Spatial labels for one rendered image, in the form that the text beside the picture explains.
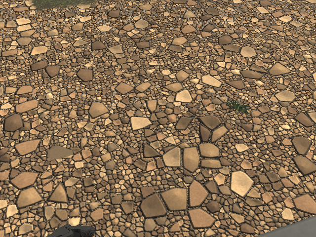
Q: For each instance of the left robot hand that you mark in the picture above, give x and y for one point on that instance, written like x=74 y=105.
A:
x=73 y=231

